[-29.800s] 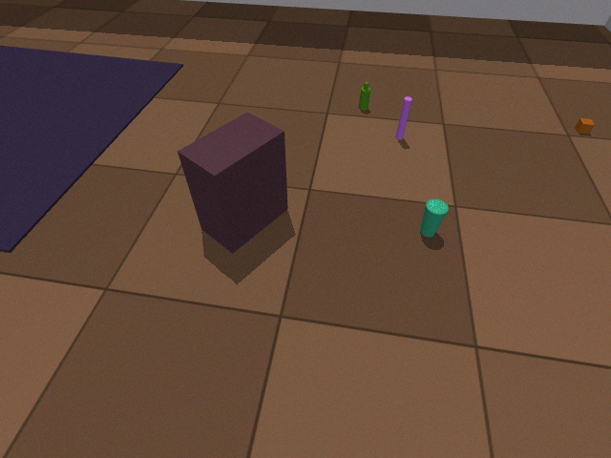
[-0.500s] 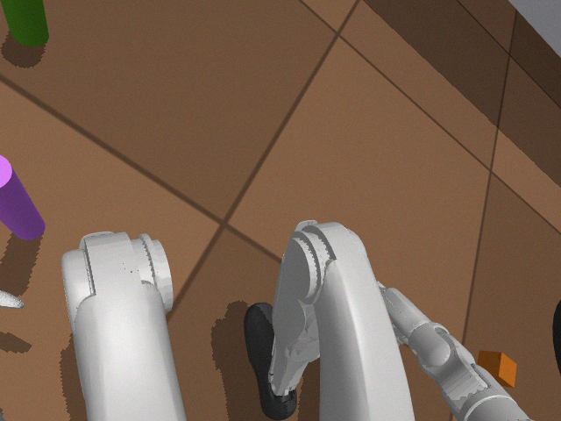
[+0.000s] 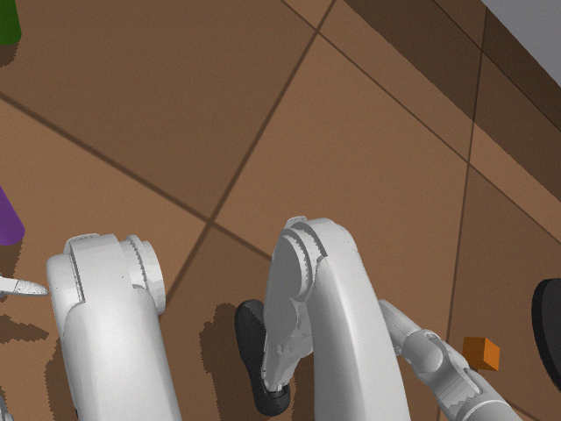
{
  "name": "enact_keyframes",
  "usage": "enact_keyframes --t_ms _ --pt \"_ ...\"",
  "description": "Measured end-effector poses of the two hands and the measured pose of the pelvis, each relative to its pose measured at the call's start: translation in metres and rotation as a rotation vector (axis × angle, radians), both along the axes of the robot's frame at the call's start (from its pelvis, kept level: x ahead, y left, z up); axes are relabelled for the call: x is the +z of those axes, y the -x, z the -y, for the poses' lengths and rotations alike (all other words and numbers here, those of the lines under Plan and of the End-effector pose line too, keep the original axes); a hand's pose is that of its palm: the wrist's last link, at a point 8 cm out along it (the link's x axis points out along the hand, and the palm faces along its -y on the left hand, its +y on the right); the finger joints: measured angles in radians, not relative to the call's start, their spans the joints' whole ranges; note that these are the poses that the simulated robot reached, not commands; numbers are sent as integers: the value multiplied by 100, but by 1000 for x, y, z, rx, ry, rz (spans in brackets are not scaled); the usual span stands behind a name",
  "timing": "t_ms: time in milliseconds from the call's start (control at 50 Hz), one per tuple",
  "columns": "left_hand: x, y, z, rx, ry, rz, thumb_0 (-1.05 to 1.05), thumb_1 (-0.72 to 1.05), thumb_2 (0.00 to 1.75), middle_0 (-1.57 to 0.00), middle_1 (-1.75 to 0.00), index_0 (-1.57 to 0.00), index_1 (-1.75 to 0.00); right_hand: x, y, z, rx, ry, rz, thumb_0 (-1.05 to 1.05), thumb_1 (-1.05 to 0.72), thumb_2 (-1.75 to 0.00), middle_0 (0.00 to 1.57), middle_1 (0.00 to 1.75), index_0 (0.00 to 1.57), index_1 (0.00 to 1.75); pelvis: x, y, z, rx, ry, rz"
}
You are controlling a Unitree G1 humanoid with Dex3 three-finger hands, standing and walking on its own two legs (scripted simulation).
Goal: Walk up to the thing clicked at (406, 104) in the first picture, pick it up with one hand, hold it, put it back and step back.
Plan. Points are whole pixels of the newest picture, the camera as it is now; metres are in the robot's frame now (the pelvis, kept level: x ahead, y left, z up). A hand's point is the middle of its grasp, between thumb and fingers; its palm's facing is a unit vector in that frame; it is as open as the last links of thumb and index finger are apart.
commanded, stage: close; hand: left
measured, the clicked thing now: out of the picture +0.38 +0.30 -0.15
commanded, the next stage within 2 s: settle in 0.84 s
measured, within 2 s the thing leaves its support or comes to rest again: leaves its support in 1.22 s
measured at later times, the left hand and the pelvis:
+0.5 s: hand out of the picture +0.37 +0.29 -0.15, palm faces +0.32 -0.95 +0.00, open 11.9 cm; pelvis +0.00 +0.00 +0.00, yaw -1 degrees
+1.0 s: hand out of the picture +0.38 +0.29 -0.15, palm faces +0.34 -0.94 -0.01, open 6.1 cm; pelvis +0.00 +0.00 +0.01, yaw -1 degrees
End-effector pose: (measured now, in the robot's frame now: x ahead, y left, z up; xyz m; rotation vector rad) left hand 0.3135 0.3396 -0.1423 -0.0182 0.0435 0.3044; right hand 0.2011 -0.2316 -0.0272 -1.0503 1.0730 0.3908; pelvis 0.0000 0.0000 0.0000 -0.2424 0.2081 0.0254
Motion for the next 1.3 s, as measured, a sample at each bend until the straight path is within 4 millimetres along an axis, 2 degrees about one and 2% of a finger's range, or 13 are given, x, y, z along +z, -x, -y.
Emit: enact_keyframes --t_ms 160,240,420,720,940,1160,1300 --pt "-2 -3 4 10 -5 4 -1 -50 8 -7 -6 -6 -6 1 -2 0 6 12 -13 0 -91 -90 21 31 21 30 0 -1 -1 -1 6 -1" --pt "-3 -5 4 18 -7 6 -1 -42 13 -13 -10 -12 -11 1 -4 -2 14 15 -12 0 -90 -90 21 31 21 30 1 0 -1 -3 8 0" --pt "-4 -14 5 20 -16 9 -1 -11 32 -34 -27 -32 -28 3 -6 -5 25 22 -15 0 -89 -89 21 30 21 30 1 0 -2 -7 14 4" --pt "-6 -24 9 17 -19 16 0 42 66 -68 -59 -66 -60 5 6 -2 2 43 -52 0 -87 -89 21 30 21 30 3 1 -4 -13 26 5" --pt "-6 -29 8 39 -21 10 1 30 80 -87 -88 -83 -90 6 10 2 -17 50 -62 0 -86 -89 21 30 21 30 5 1 -3 -17 27 -1" --pt "3 -27 9 34 -28 16 4 24 103 -101 -110 -96 -116 4 7 3 -36 33 -54 0 -88 -89 21 30 21 30 7 0 -1 -14 20 -15" --pt "18 -20 3 38 -39 21 5 21 107 -102 -111 -98 -114 2 2 2 -61 -3 -40 0 -89 -90 21 30 21 30 11 -2 0 -5 10 -43"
